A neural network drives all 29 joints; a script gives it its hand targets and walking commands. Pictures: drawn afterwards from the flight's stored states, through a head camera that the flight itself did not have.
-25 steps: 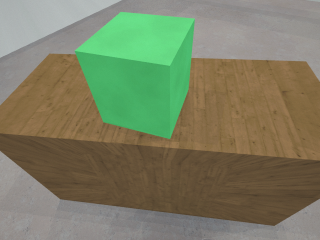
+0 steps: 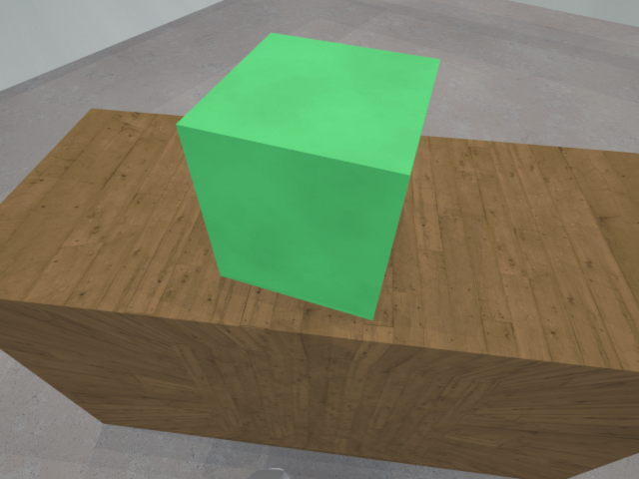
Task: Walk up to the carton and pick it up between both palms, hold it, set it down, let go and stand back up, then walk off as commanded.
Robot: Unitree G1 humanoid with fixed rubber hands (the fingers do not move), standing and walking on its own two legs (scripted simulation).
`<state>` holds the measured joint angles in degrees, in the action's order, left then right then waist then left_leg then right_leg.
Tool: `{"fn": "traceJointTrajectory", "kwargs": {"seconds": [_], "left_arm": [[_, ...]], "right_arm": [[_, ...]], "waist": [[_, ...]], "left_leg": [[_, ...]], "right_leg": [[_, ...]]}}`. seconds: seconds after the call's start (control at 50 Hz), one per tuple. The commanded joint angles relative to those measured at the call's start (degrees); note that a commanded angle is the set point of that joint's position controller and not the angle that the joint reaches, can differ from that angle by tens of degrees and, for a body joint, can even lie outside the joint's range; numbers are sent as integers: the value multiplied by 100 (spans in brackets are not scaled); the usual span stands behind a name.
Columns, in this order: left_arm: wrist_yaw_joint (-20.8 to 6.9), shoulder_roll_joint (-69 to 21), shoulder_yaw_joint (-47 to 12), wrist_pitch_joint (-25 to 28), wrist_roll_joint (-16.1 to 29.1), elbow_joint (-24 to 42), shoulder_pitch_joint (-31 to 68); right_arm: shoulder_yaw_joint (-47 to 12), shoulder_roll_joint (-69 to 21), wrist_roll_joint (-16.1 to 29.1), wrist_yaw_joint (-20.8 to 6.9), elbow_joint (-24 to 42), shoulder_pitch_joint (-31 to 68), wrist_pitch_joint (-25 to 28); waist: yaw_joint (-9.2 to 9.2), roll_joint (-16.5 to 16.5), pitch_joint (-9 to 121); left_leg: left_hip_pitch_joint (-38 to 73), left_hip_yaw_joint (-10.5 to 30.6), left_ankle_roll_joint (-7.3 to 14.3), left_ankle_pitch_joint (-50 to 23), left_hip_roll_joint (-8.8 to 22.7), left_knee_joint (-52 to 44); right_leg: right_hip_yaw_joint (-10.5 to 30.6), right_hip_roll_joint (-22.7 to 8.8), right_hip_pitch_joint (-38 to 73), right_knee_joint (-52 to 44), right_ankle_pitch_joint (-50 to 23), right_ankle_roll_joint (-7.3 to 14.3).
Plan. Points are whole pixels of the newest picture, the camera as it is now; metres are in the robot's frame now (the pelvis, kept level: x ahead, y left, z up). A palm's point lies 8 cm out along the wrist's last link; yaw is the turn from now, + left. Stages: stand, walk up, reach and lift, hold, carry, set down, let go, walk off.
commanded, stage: walk up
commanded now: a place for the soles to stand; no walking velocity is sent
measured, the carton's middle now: (321, 176) +0.51 +0.04 +0.10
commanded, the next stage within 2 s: none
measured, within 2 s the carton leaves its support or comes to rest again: neither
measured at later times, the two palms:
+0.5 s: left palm out of the picture +0.08 +0.28 -0.11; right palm out of the picture +0.06 -0.33 -0.12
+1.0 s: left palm out of the picture +0.07 +0.36 -0.10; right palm out of the picture +0.08 -0.30 -0.11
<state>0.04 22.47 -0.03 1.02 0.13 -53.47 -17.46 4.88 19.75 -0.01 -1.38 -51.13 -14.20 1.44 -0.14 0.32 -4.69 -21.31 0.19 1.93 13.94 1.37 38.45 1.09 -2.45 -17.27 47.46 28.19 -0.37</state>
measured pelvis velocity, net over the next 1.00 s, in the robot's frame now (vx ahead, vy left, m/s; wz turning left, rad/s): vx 0.00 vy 0.03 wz -0.04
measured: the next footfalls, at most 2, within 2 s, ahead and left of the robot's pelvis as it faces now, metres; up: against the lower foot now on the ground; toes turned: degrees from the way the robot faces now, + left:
right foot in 0.18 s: +0.04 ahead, -0.16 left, +0.00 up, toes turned -2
left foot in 1.08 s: +0.07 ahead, +0.18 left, +0.00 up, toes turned -1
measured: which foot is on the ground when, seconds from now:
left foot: down 0.00-0.80, up 0.82-1.00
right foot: up 0.00-0.16, down 0.18-1.00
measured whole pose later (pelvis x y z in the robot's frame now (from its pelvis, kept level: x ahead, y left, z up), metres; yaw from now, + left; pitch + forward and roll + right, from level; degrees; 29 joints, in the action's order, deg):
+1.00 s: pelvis +0.00 +0.03 -0.01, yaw -2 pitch -3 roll -2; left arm 5.0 24.6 0.0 1.8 -1.5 -53.4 -14.2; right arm 4.8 25.1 0.0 -2.9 -47.6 -10.8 -5.1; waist -0.1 -3.7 -5.6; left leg -27.5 2.8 0.9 24.0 1.7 61.4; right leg 1.7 -3.1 -16.5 39.9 20.9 -1.3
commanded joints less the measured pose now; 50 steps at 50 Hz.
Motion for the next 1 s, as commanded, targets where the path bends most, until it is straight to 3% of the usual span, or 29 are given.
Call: {"fn": "traceJointTrajectory", "kwargs": {"seconds": [0.0,0.04,0.08,0.1,0.12,0.14,0.16,0.18,0.2,0.24,0.26,0.28,0.32,0.36,0.46,0.72,0.74,0.76,0.78,0.8,0.82,0.9,0.96,0.98], "left_arm": [[23,1199,507,-70,-80,75,-161],[24,1161,503,-50,-92,64,-156],[44,1086,491,19,-97,-26,-342],[62,1037,482,82,-119,-95,-461],[94,1078,486,144,-172,-109,-467],[126,1287,511,206,-257,-40,-331],[125,1484,508,273,-281,137,4],[113,1726,517,295,-245,252,498],[81,1691,490,246,-206,299,790],[70,1335,369,205,-105,281,866],[69,1219,360,191,-66,252,761],[67,1183,360,164,-45,199,568],[56,1198,381,114,-60,181,383],[48,1213,378,120,-91,179,556],[46,1216,359,108,-85,133,661],[27,1159,344,90,-106,131,760],[361,1890,581,185,25,71,-125],[509,2160,701,216,-3,49,-603],[600,2339,768,234,-48,140,-610],[655,2382,806,253,-80,259,-397],[701,2333,825,257,-92,347,-226],[751,2127,774,281,-161,452,32],[697,2208,751,274,-232,557,225],[666,2219,730,259,-239,609,441]], "right_arm": [[341,1707,-101,194,338,350,161],[347,1714,-109,190,323,385,129],[320,1689,-105,178,352,653,73],[265,1611,-87,171,369,846,32],[187,1414,-60,163,336,833,-8],[115,1166,4,155,323,687,-24],[40,955,75,129,348,592,-21],[49,1027,49,137,267,676,-34],[87,1172,38,158,188,602,-5],[76,1208,62,139,99,570,103],[107,1343,45,153,44,523,157],[130,1490,24,170,24,551,177],[79,1476,21,173,35,736,149],[46,1308,27,163,-17,870,121],[51,1364,22,155,-111,805,139],[43,1361,-5,150,-210,958,127],[360,1887,-397,-50,401,1325,-204],[299,1536,-383,-114,601,1259,-367],[270,1323,-403,-141,750,1245,-474],[279,1315,-448,-157,858,1185,-568],[295,1356,-430,-185,913,1092,-627],[406,1498,-343,-208,1058,873,-664],[410,1510,-276,-247,1142,859,-624],[429,1507,-265,-251,1055,624,-598]], "waist": [[158,-909,253],[147,-1000,317],[-24,-967,391],[-172,-844,419],[-213,-580,413],[-109,163,498],[38,824,451],[97,776,270],[192,776,227],[284,598,450],[218,522,716],[112,367,947],[-22,303,934],[61,307,647],[84,243,761],[89,263,680],[-114,-469,45],[-236,87,120],[-292,559,63],[-212,507,127],[-146,440,156],[-21,357,65],[-2,878,15],[119,1080,83]], "left_leg": [[594,1842,753,1884,1301,-2116],[628,1834,787,1709,1354,-2030],[313,1556,744,1254,1293,-1763],[-37,1261,627,1005,1175,-1466],[-69,1010,402,652,1008,-1037],[-79,712,141,437,731,-385],[-248,261,-128,534,224,167],[-171,48,-159,1210,-70,278],[376,149,-89,1271,-21,163],[1085,263,-24,-114,239,-769],[1277,508,79,-664,516,-836],[1267,772,231,-745,751,-835],[813,743,284,-35,742,-803],[771,500,147,327,496,-810],[1042,586,214,-37,632,-884],[987,604,184,395,636,-1045],[19,64,93,-1003,302,40],[-652,7,57,-589,50,746],[-1280,263,8,1331,-95,1578],[-1402,594,-10,1704,20,2235],[-1418,724,-29,1710,90,2573],[-1311,692,-135,1459,145,2898],[-864,452,-89,1607,325,1637],[-395,381,-16,1547,324,1066]], "right_leg": [[177,80,-789,214,114,197],[36,23,-660,-158,226,217],[-170,17,-32,-935,-104,256],[-250,29,511,-1630,-660,286],[-23,-15,629,-2222,-972,328],[1029,-508,511,-2729,-612,467],[2373,-1231,274,-3137,-500,711],[2499,-1486,-118,-3143,-508,966],[1957,-1335,-532,-2786,-947,1106],[903,-697,-512,-2140,-1830,609],[633,-488,-361,-1853,-2073,438],[527,-349,-199,-1626,-2049,380],[686,-379,28,-1789,-1448,455],[955,-549,-241,-2036,-1268,557],[790,-415,-307,-1944,-1444,478],[843,-386,-361,-2074,-1167,488],[1280,-848,-104,-1949,-2303,599],[1854,-1398,391,-2060,-3399,837],[2376,-2020,574,-2179,-4329,1299],[2518,-2245,483,-2124,-4474,1574],[2417,-2255,395,-2037,-4408,1657],[1769,-1868,163,-1634,-4101,1568],[1496,-1772,-3,-1550,-3735,1435],[1374,-1704,-188,-1438,-3616,1315]]}}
